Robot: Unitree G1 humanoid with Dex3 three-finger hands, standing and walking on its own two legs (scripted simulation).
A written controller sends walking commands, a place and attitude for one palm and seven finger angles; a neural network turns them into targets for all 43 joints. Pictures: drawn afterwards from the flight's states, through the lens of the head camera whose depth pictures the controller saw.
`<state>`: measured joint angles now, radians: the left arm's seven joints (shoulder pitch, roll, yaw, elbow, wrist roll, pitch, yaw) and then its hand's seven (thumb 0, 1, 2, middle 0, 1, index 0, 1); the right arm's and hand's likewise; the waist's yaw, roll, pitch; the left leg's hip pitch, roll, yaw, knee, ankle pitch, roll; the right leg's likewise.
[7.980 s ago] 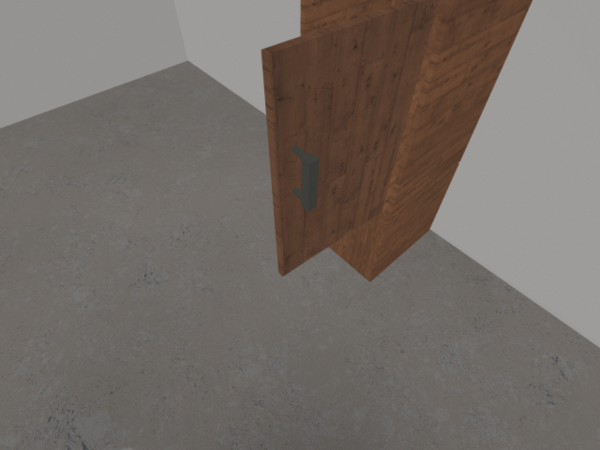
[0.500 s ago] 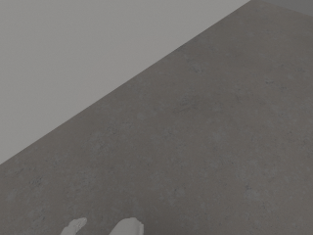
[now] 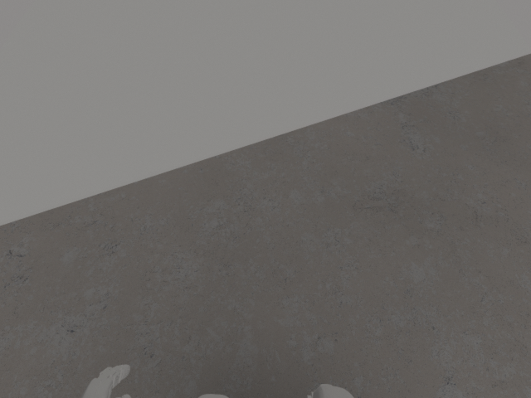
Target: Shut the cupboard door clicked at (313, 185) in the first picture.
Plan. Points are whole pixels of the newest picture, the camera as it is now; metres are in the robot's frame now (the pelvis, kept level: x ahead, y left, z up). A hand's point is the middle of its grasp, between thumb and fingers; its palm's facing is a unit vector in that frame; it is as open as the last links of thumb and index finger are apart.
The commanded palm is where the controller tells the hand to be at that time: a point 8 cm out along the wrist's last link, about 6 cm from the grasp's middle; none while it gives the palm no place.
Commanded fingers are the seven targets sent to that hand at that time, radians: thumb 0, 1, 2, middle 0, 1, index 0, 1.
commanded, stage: walk to a spot facing it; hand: left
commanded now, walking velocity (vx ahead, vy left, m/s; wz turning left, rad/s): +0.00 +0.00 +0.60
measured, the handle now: out of the picture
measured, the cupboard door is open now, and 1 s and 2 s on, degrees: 86 86 86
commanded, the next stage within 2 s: none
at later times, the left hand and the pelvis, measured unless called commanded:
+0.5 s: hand out of the picture +0.00 +0.21 -0.19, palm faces +0.34 -0.91 -0.23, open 7.4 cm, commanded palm none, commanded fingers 0.00 0.90 0.90 -0.20 -0.30 -0.20 -0.30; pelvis +0.02 -0.01 -0.01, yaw +19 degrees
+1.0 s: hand out of the picture +0.01 +0.16 -0.16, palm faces +0.59 -0.78 -0.23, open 7.4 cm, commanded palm none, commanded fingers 0.00 0.90 0.90 -0.20 -0.30 -0.20 -0.30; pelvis +0.06 -0.04 +0.00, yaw +38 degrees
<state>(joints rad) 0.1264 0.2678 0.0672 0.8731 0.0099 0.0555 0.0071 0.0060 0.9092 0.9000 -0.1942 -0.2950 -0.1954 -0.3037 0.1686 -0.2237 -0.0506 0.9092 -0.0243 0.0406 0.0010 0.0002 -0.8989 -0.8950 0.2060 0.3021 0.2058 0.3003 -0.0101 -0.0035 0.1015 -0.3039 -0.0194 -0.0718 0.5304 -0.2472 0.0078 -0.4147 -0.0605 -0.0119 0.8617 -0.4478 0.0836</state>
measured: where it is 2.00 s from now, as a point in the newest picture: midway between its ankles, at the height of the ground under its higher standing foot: (209, 371)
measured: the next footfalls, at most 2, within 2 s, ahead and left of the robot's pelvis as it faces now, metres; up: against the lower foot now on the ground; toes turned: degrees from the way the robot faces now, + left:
right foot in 0.08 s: +0.05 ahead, -0.15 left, +0.00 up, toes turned +1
left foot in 0.40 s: +0.03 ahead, +0.11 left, +0.00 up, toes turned +20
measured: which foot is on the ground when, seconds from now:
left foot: down 0.00-0.08, up 0.10-0.38, down 0.40-0.76, up 0.78-1.00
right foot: up 0.00-0.06, down 0.08-0.40, up 0.42-0.74, down 0.76-1.00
